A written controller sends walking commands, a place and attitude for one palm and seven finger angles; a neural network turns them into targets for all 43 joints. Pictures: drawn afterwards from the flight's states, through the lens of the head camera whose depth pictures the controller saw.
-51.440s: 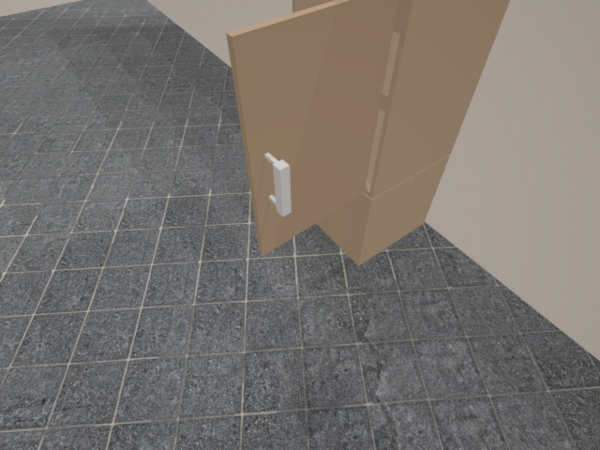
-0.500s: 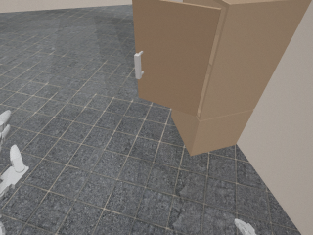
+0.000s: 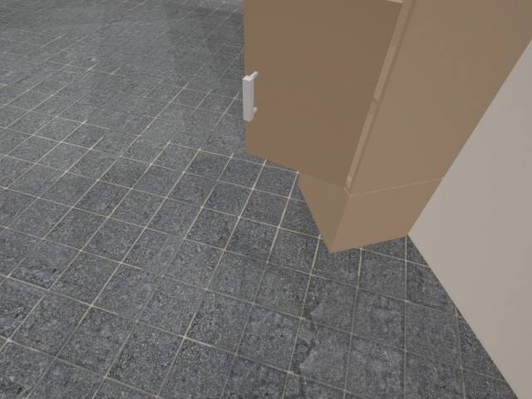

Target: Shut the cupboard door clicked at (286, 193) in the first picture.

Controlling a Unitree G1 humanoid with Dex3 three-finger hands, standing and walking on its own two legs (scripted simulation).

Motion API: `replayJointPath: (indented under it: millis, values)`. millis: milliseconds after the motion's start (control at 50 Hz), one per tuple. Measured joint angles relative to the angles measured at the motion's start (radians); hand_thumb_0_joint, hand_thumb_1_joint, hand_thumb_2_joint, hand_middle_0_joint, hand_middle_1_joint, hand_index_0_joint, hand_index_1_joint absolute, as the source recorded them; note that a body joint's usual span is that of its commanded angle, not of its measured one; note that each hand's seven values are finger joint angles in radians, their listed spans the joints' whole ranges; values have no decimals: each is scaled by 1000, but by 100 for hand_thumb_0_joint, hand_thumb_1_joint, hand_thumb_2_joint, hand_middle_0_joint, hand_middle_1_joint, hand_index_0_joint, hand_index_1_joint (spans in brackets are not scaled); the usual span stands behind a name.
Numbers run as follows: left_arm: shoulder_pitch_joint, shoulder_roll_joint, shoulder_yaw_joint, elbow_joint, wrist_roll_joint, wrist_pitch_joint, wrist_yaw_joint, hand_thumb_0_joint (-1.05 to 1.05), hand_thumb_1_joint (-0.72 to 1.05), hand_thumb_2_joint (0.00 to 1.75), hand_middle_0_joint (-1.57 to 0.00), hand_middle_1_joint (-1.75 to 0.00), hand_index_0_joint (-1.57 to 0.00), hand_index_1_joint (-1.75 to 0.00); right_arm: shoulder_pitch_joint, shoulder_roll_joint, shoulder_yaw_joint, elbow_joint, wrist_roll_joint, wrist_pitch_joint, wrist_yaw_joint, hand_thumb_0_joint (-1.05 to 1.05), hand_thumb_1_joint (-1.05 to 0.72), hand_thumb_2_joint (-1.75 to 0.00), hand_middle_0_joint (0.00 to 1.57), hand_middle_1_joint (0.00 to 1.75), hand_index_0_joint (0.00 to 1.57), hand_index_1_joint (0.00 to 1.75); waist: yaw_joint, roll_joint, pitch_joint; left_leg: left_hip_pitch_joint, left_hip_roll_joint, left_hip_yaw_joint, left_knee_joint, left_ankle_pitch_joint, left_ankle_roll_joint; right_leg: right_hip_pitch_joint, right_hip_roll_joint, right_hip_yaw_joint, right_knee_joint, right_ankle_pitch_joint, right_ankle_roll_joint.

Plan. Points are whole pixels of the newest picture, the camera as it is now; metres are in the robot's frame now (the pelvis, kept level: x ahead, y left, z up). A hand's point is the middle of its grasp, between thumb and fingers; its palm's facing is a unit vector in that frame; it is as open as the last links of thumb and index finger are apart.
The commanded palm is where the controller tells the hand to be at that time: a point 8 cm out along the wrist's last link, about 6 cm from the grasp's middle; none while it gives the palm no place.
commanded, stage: let the arm hang, fingers relaxed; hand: left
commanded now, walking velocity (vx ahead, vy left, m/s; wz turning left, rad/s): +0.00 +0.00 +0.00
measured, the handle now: (251, 96) +0.98 +0.11 -0.08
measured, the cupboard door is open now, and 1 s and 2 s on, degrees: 48 48 48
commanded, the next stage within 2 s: look to check the result in 0.58 s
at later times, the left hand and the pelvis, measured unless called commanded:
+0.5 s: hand out of the picture +0.02 +0.20 -0.17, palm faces +0.00 -0.98 -0.21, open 7.4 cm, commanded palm none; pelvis +0.00 +0.01 +0.00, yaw -1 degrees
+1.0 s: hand out of the picture +0.04 +0.22 -0.16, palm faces -0.03 -0.96 -0.28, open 7.4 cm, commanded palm none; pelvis +0.01 +0.00 +0.00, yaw -2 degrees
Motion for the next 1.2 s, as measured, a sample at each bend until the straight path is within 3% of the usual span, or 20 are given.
replayJointPath:
  millis: [240,520,1200]
  values:
    - [-20,-28,3,48,2,-7,7,0,91,90,-20,-30,-20,-30,43,0,-14,70,2,-12,-7,0,-91,-90,20,30,21,30,-13,17,-13,29,-24,31,-38,15,21,-2,-24,30,10,2,18]
    - [-71,-42,3,27,6,-18,6,0,90,90,-20,-30,-20,-30,17,-11,-23,61,1,-23,-6,0,-91,-90,20,30,20,30,-20,5,-25,37,-24,37,-48,19,20,0,-24,37,11,1,19]
    - [-166,69,5,35,3,-28,-8,0,90,90,-20,-30,-20,-30,-109,-124,-22,64,4,-27,7,0,-91,-90,20,30,21,30,-16,12,-1,84,-8,30,-100,22,-2,53,-2,31,-58,9,3]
